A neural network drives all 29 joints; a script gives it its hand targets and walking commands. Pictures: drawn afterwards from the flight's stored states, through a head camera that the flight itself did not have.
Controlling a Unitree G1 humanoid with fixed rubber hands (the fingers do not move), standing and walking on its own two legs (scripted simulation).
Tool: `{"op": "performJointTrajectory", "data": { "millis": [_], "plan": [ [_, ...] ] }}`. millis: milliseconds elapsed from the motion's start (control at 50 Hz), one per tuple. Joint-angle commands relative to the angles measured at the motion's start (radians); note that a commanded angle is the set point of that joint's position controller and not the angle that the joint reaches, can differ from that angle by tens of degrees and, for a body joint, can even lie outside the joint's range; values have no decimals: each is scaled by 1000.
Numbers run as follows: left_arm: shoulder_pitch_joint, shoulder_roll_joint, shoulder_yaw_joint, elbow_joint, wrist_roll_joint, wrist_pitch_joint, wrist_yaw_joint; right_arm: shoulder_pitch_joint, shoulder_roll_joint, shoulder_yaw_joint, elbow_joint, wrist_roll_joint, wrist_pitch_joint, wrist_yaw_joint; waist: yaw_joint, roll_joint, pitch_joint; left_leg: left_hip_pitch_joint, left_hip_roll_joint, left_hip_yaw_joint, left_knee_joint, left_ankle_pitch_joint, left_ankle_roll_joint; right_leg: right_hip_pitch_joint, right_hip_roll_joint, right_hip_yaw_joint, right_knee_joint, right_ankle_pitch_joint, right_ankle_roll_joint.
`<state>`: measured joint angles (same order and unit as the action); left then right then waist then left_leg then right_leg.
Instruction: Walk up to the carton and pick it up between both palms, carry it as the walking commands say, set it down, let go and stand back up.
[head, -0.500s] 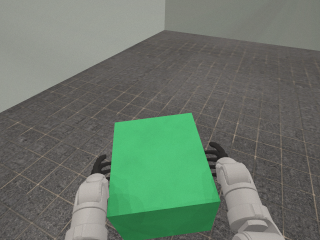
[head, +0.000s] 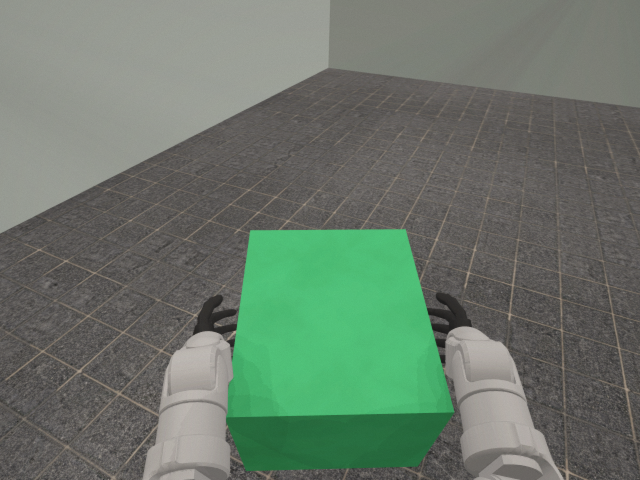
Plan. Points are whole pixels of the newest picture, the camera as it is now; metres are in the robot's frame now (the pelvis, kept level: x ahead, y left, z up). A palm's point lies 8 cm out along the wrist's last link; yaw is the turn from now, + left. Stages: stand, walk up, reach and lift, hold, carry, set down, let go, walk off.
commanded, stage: reach and lift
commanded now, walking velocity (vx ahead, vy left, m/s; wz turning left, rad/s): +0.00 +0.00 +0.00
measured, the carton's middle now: (330, 343) +0.36 +0.00 -0.02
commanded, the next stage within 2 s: hold in 0.12 s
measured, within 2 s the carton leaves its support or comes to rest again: neither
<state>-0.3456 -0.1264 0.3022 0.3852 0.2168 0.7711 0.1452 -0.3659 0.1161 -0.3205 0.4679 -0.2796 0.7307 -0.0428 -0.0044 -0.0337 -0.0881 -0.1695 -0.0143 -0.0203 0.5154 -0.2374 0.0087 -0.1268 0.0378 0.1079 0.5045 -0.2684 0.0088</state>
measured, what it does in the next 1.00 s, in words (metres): stands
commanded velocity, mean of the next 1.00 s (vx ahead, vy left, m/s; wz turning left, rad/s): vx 0.00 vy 0.00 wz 0.00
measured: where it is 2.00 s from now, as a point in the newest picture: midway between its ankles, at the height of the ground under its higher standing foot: outside the picture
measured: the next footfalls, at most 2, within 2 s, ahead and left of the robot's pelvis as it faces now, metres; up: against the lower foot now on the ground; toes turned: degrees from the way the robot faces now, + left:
right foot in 1.90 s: +0.03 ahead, -0.15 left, +0.00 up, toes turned -4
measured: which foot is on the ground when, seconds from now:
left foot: down 0.00-1.00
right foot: down 0.00-1.00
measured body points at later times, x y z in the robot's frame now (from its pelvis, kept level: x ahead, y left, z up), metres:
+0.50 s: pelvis +0.01 +0.00 +0.00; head -0.07 +0.01 +0.44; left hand +0.30 +0.17 +0.03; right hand +0.31 -0.16 +0.05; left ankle +0.03 +0.11 -0.74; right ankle +0.01 -0.13 -0.74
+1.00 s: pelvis +0.01 +0.00 +0.00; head -0.06 +0.01 +0.45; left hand +0.30 +0.17 +0.04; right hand +0.31 -0.17 +0.05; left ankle +0.03 +0.11 -0.74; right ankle +0.01 -0.13 -0.74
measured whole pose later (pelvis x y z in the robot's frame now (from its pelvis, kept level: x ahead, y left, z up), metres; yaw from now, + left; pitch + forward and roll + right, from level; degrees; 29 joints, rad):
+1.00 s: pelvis +0.01 +0.00 +0.00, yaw +0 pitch -6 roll +0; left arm -0.30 -0.13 0.30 0.34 0.22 0.77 0.14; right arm -0.35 0.12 -0.28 0.45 -0.29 0.73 -0.04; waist 0.00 -0.03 -0.07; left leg -0.16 -0.01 -0.02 0.49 -0.23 0.01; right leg -0.12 0.04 0.11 0.49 -0.27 0.01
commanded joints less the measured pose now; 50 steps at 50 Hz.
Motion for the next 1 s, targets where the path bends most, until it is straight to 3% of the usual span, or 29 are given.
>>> {"op": "performJointTrajectory", "data": {
  "millis": [0,20,80,120,160,180,200,240,260,280,320,380,400,460,520,540,560,580,640,660,680,700,760,820,840,860,900,960,980],
  "plan": [
    [-665,-983,-505,54,-231,-81,-517,-701,1024,488,-54,299,-66,417,39,67,-204,163,-29,-32,-160,31,-13,-53,11,-22,-178,24,-21],
    [-644,-989,-509,31,-227,-80,-511,-699,1023,514,-70,305,-62,420,39,46,-229,200,-33,-33,-155,71,-7,-49,12,-23,-176,59,-17],
    [-617,-996,-545,-16,-243,-82,-511,-684,1041,564,-129,329,-63,416,56,62,-311,219,-41,-36,-143,178,-11,-7,12,-9,-171,170,-11],
    [-613,-1012,-584,-71,-261,-79,-503,-661,1033,587,-171,342,-64,413,40,89,-346,245,-43,-45,-141,235,-22,14,18,-11,-157,229,-13],
    [-610,-1010,-625,-156,-288,-80,-495,-606,1060,626,-196,356,-56,402,34,67,-386,274,-46,-46,-134,305,-23,41,25,-8,-149,311,-9],
    [-630,-1004,-643,-185,-296,-78,-493,-561,1072,611,-157,345,-47,396,28,88,-386,265,-46,-52,-136,330,-25,43,23,-3,-147,338,-9],
    [-598,-1000,-632,-166,-291,-67,-489,-516,1059,586,-126,329,-37,388,13,69,-353,263,-44,-62,-141,323,-25,34,24,-1,-152,334,-10],
    [-582,-993,-638,-167,-287,-50,-484,-470,1043,557,-107,318,-25,382,1,103,-266,240,-40,-64,-155,315,-31,26,22,-6,-156,321,-12],
    [-581,-995,-634,-165,-287,-46,-484,-497,1041,561,-130,315,-25,379,-2,63,-274,240,-43,-63,-155,286,-27,33,27,-10,-161,302,-9],
    [-590,-985,-639,-177,-280,-35,-485,-454,1038,540,-106,307,-20,378,-7,125,-228,225,-42,-59,-163,256,-33,25,22,-8,-164,280,-18],
    [-602,-971,-632,-172,-285,-29,-484,-445,1032,511,-75,287,-13,377,-15,72,-192,214,-32,-65,-172,209,-31,7,24,-14,-173,226,-18],
    [-613,-974,-620,-160,-281,-27,-488,-480,1021,509,-97,295,-17,383,-6,107,-181,191,-38,-55,-169,162,-29,14,24,-20,-173,186,-25],
    [-629,-973,-633,-174,-293,-28,-489,-455,1014,493,-74,280,-14,385,-26,74,-166,191,-26,-65,-171,156,-32,-11,26,-19,-174,168,-25],
    [-655,-980,-610,-159,-280,-33,-488,-506,1026,491,-81,280,-20,393,-15,108,-163,177,-29,-53,-170,112,-31,-20,24,-19,-169,135,-32],
    [-639,-988,-618,-153,-283,-40,-490,-544,1019,525,-131,296,-33,397,-7,69,-219,191,-32,-52,-161,127,-30,-1,25,-22,-168,147,-28],
    [-667,-991,-632,-172,-285,-44,-492,-547,1034,535,-126,300,-35,399,-4,91,-243,191,-36,-45,-157,131,-30,11,26,-25,-161,158,-25],
    [-658,-990,-619,-161,-288,-46,-491,-537,1019,519,-108,290,-32,398,-9,66,-244,200,-35,-51,-159,136,-32,-5,28,-26,-164,154,-27],
    [-675,-997,-638,-178,-295,-52,-489,-541,1040,541,-116,305,-38,398,-4,102,-249,189,-32,-48,-156,150,-36,7,26,-24,-154,172,-29],
    [-675,-1000,-624,-168,-288,-58,-491,-574,1041,541,-128,301,-47,397,-1,75,-262,189,-36,-52,-151,143,-29,11,23,-23,-156,162,-25],
    [-683,-990,-610,-152,-271,-55,-492,-562,1039,517,-97,291,-43,399,0,101,-245,176,-44,-44,-156,119,-31,9,20,-24,-160,145,-23],
    [-666,-991,-597,-138,-272,-54,-493,-554,1031,506,-86,284,-39,396,-2,70,-222,165,-40,-51,-157,116,-27,10,18,-21,-166,144,-21],
    [-668,-991,-604,-135,-270,-56,-491,-549,1032,506,-81,285,-42,399,-8,111,-221,177,-41,-49,-160,130,-32,-1,17,-18,-166,157,-23],
    [-642,-1003,-596,-103,-263,-50,-491,-548,1019,500,-76,283,-48,402,-1,117,-218,179,-35,-51,-170,113,-35,2,20,-23,-166,133,-29],
    [-612,-994,-574,-84,-250,-50,-491,-563,1012,509,-91,281,-45,403,5,92,-189,178,-33,-50,-173,142,-30,-9,14,-19,-174,160,-24],
    [-624,-985,-573,-97,-259,-51,-494,-554,1010,508,-87,281,-41,405,0,44,-205,184,-26,-50,-173,122,-25,-6,18,-21,-175,145,-17],
    [-610,-995,-578,-83,-251,-49,-492,-545,1006,509,-89,281,-44,406,9,94,-226,196,-35,-48,-173,167,-32,6,18,-20,-173,180,-21],
    [-622,-985,-588,-117,-258,-55,-492,-550,1013,525,-109,285,-45,403,6,67,-230,193,-38,-50,-169,166,-28,3,20,-19,-172,183,-20],
    [-587,-1000,-580,-92,-252,-51,-487,-562,1007,538,-124,293,-48,401,13,96,-241,196,-42,-49,-171,179,-31,10,21,-19,-171,197,-21],
    [-610,-992,-581,-114,-255,-53,-489,-562,1016,533,-109,287,-41,404,12,65,-237,203,-36,-49,-174,156,-27,-1,21,-21,-174,167,-17]
  ]
}}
